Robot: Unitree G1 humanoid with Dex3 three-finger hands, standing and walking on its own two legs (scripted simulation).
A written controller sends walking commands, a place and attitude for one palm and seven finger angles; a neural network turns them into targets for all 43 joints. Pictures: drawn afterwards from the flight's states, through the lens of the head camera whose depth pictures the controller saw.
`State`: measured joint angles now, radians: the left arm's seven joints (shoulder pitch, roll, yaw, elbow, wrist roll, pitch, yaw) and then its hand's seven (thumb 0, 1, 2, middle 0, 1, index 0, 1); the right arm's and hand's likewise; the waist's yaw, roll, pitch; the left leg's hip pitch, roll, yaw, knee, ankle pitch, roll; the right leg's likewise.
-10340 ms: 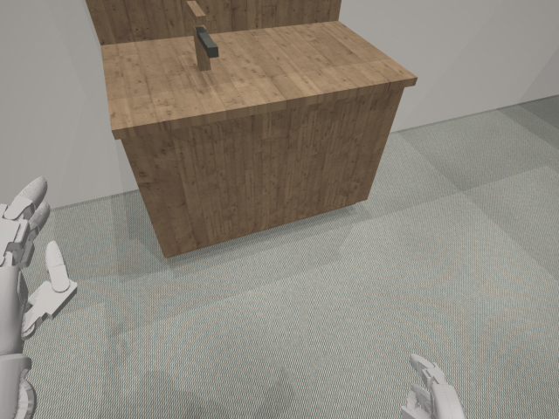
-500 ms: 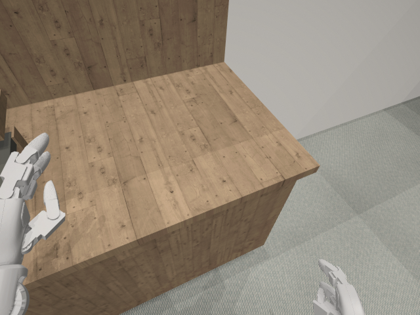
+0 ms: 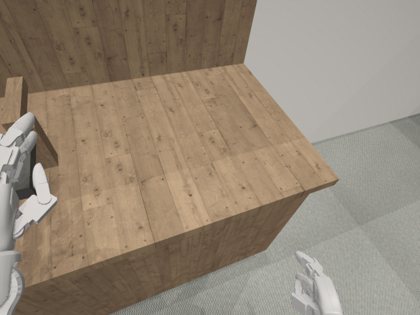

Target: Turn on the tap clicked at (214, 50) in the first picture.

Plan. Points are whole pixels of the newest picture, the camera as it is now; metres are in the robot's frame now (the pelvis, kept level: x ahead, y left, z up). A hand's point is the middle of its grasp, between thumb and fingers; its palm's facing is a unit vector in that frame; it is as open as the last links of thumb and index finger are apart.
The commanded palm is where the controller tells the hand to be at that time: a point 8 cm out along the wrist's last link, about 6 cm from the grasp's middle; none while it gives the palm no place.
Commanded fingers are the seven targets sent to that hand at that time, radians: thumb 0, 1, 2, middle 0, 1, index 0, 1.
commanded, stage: come to a stop and stand still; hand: left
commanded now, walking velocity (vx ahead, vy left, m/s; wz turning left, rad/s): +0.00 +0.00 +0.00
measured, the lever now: (23, 188) +0.27 +0.35 +0.07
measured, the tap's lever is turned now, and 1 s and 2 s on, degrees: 0 0 0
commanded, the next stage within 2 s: look again from close up in 0.34 s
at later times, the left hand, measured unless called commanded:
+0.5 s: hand (56, 192) +0.23 +0.25 +0.16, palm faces +0.38 -0.85 -0.37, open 7.4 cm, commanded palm +0.17 +0.28 +0.18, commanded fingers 0.00 0.90 0.90 -0.20 -0.30 -0.20 -0.30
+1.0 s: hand (66, 197) +0.23 +0.23 +0.16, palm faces +0.38 -0.85 -0.38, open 7.4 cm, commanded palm +0.16 +0.27 +0.18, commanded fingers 0.00 0.90 0.90 -0.20 -0.30 -0.20 -0.30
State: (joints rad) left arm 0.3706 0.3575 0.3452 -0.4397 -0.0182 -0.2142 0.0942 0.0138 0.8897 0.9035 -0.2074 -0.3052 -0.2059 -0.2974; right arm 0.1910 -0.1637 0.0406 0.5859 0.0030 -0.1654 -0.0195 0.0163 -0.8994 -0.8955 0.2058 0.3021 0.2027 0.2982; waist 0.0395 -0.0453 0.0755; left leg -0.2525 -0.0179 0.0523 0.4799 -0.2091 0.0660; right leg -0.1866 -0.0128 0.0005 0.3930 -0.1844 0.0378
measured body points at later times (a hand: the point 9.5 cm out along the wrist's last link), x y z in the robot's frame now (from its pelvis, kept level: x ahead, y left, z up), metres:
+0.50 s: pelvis +0.02 +0.00 +0.00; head +0.04 +0.02 +0.45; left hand +0.21 +0.29 +0.18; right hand +0.20 -0.22 -0.07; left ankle +0.03 +0.07 -0.74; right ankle +0.02 -0.15 -0.74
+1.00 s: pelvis +0.01 -0.01 +0.00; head +0.04 +0.00 +0.45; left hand +0.20 +0.28 +0.18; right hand +0.20 -0.24 -0.07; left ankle +0.03 +0.07 -0.74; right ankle +0.02 -0.15 -0.74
